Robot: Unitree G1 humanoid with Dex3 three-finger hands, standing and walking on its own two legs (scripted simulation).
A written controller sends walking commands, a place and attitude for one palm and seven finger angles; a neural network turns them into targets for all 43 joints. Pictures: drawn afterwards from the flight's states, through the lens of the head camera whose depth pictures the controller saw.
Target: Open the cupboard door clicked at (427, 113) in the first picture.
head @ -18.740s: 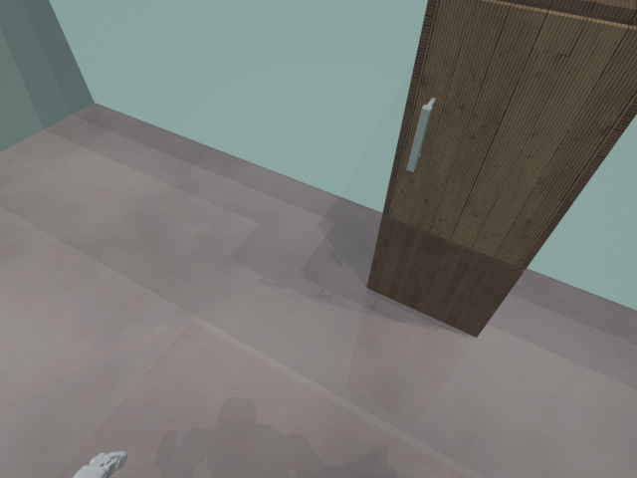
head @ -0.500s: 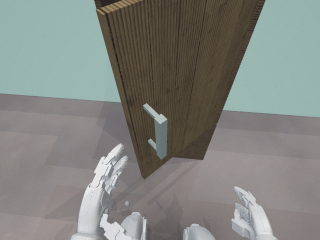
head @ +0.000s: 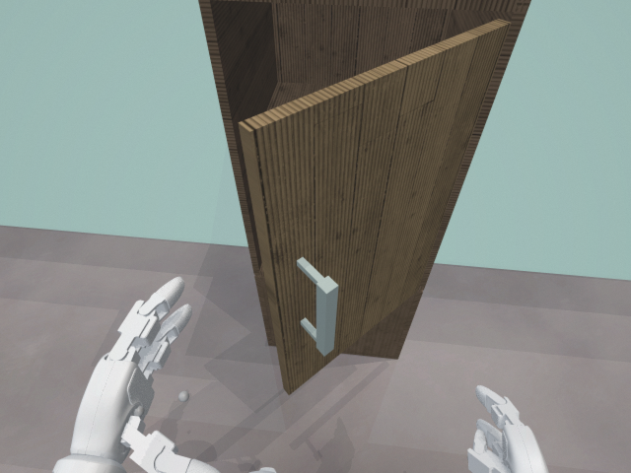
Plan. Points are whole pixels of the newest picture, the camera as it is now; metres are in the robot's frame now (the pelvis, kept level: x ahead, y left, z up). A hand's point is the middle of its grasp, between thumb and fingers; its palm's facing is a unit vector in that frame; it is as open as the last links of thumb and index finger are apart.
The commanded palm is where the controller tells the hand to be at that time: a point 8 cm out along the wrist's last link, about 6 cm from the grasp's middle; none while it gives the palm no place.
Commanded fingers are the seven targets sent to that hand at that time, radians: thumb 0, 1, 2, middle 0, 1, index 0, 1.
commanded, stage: draw the hand back to the body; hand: left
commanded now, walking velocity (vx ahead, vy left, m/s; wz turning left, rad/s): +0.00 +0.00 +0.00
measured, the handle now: (316, 309) +0.33 +0.02 +0.03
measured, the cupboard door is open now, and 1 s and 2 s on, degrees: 46 46 46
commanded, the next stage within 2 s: step back with the hand held close in 1.04 s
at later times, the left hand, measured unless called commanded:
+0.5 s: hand (40, 334) +0.20 +0.25 +0.18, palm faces +0.33 -0.86 -0.38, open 11.0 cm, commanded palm +0.16 +0.30 +0.21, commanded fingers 0.00 0.65 0.80 -0.19 -0.30 -0.19 -0.30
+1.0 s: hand out of the picture +0.20 +0.27 +0.21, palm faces +0.42 -0.82 -0.38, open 7.5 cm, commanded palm +0.15 +0.31 +0.23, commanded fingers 0.00 0.90 0.90 -0.20 -0.30 -0.20 -0.30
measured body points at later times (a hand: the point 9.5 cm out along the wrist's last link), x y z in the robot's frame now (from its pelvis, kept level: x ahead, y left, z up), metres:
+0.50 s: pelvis +0.02 +0.02 +0.05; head -0.01 +0.01 +0.50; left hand +0.18 +0.29 +0.21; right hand +0.20 -0.19 -0.02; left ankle +0.03 +0.11 -0.68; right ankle -0.03 -0.10 -0.68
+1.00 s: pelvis +0.01 +0.01 +0.06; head -0.01 +0.00 +0.51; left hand +0.17 +0.31 +0.23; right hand +0.19 -0.21 -0.02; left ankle +0.03 +0.11 -0.68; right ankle -0.03 -0.10 -0.68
